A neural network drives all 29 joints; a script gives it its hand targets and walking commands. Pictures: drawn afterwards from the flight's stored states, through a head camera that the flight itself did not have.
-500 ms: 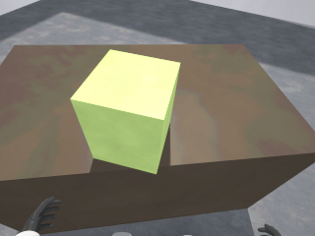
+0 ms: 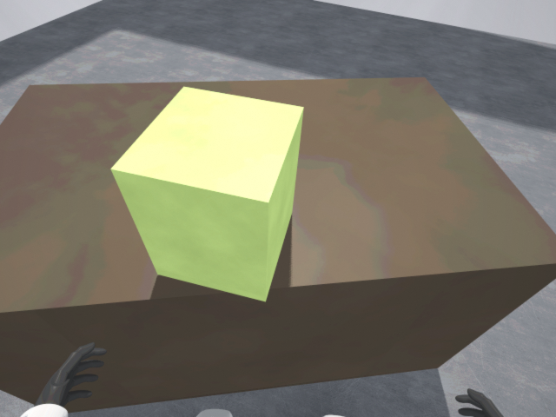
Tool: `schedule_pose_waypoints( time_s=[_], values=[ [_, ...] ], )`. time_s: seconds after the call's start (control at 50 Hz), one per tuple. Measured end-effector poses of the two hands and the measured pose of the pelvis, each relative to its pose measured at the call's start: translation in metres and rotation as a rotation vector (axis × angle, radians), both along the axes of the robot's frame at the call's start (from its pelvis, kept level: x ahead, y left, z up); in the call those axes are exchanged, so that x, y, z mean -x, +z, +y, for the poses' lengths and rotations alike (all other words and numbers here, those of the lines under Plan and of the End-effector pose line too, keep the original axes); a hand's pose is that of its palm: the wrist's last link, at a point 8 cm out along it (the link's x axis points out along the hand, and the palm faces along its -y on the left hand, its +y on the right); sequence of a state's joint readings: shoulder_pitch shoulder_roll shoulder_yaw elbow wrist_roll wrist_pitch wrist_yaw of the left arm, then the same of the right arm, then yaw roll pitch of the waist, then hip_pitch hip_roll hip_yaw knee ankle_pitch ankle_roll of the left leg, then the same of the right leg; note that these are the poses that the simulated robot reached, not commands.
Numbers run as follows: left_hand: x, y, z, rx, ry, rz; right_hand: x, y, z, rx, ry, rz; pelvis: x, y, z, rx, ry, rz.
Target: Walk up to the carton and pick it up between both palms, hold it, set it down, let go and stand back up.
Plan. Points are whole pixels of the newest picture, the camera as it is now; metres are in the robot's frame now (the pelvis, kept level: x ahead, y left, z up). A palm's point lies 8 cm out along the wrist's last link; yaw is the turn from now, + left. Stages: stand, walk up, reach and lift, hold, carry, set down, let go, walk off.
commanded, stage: walk up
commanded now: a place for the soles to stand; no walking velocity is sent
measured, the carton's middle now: (225, 196) +0.43 +0.11 +0.07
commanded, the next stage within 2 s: none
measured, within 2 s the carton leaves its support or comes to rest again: neither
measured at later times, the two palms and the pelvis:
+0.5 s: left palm (62, 408) +0.14 +0.30 -0.05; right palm out of the picture +0.11 -0.32 -0.07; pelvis +0.00 -0.02 +0.00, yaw +1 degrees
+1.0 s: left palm (74, 416) +0.13 +0.28 -0.05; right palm out of the picture +0.11 -0.34 -0.07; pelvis +0.00 -0.04 +0.00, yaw +2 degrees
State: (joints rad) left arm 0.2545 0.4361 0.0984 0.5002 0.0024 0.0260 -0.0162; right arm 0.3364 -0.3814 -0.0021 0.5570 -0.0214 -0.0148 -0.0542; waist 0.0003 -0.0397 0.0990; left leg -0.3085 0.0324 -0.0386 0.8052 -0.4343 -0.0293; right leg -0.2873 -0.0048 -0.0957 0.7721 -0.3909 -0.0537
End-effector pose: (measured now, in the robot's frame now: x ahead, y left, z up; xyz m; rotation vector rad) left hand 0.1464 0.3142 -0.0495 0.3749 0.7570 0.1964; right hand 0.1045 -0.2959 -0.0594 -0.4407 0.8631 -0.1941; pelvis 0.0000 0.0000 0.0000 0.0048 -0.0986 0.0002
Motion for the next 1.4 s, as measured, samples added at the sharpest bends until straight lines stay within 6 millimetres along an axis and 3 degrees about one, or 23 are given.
schedule_pose_waypoints(
  time_s=[0.18, 0.32, 0.44, 0.54, 0.72, 0.92, 1.04, 1.14, 1.22, 1.4],
  values=[
    [0.001, -0.011, 0.012, 0.026, 0.011, 0.016, 0.007, 0.002, 0.009, 0.027, -0.002, 0.034, 0.002, -0.001, 0.012, 0.023, 0.008, 0.001],
    [0.003, -0.013, -0.002, 0.004, 0.001, 0.045, 0.009, -0.004, -0.007, 0.019, 0.0, 0.049, 0.004, -0.004, -0.005, 0.005, 0.005, 0.004],
    [0.006, 0.0, -0.014, -0.03, 0.0, 0.045, 0.001, -0.009, -0.02, -0.008, 0.009, 0.04, 0.002, -0.001, -0.02, -0.014, 0.009, 0.007],
    [0.01, 0.002, -0.013, -0.039, 0.007, 0.053, -0.003, -0.012, -0.019, -0.017, 0.016, 0.039, 0.003, 0.0, -0.021, -0.012, 0.014, 0.01],
    [0.016, -0.012, -0.007, 0.0, 0.034, 0.072, 0.005, -0.007, -0.018, 0.027, 0.012, 0.068, 0.005, -0.003, -0.015, 0.008, 0.031, 0.003],
    [0.015, -0.004, -0.033, -0.025, 0.016, 0.061, -0.002, -0.008, -0.045, 0.014, 0.015, 0.057, 0.003, -0.001, -0.042, -0.016, 0.028, 0.012],
    [0.016, 0.0, -0.03, -0.038, 0.022, 0.061, -0.006, -0.011, -0.042, 0.002, 0.023, 0.061, 0.002, 0.0, -0.041, -0.012, 0.034, 0.019],
    [0.021, -0.008, -0.02, -0.022, 0.041, 0.062, -0.006, -0.012, -0.034, 0.018, 0.029, 0.07, 0.003, -0.004, -0.033, 0.005, 0.048, 0.011],
    [0.021, -0.01, -0.024, -0.007, 0.043, 0.056, -0.007, -0.005, -0.039, 0.032, 0.028, 0.053, 0.004, -0.003, -0.035, 0.005, 0.048, 0.01],
    [0.021, 0.0, -0.03, -0.032, 0.037, 0.032, -0.012, -0.009, -0.044, 0.01, 0.036, 0.041, 0.004, -0.002, -0.043, -0.006, 0.049, 0.013]
  ],
)
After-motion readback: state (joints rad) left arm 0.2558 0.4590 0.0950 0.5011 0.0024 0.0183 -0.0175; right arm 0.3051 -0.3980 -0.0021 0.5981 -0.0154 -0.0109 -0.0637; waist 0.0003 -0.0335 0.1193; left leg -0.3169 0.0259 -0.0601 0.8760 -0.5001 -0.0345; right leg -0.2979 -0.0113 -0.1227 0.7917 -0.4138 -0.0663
